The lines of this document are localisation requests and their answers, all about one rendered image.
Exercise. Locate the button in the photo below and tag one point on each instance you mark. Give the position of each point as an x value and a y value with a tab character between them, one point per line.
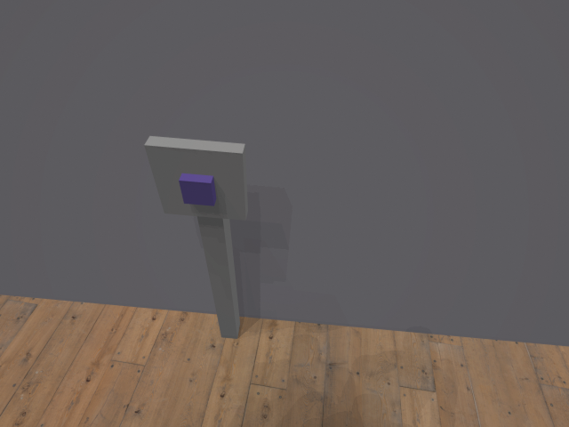
197	189

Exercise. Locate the panel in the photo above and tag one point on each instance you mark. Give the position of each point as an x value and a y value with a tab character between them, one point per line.
225	161

